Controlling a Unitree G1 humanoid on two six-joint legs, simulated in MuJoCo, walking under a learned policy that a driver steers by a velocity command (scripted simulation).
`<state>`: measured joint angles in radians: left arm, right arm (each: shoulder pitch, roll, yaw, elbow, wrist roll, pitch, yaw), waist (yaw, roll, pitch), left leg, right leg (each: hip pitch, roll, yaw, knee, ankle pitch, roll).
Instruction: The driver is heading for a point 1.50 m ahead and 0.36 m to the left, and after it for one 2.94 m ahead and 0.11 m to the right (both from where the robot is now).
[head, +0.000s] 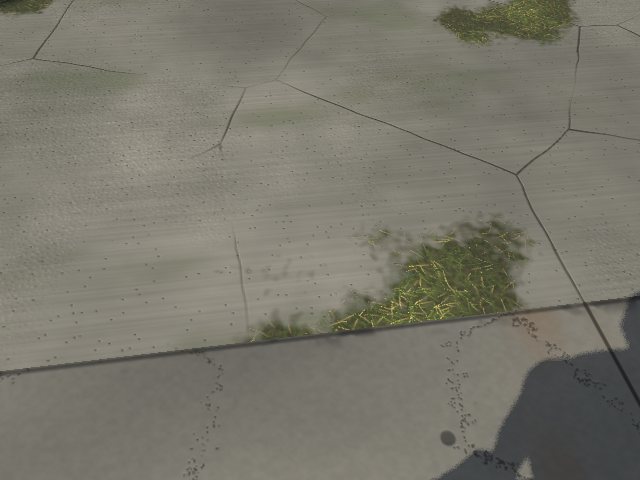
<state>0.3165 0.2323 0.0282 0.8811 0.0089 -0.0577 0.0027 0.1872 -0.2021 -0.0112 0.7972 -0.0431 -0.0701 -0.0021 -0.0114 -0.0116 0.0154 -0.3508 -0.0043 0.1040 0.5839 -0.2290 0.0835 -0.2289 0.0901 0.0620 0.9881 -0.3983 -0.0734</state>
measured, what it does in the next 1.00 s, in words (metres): climbs: right foot 0.19 m higher, then left foot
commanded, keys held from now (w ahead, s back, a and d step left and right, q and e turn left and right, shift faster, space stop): w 0.70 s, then s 0.30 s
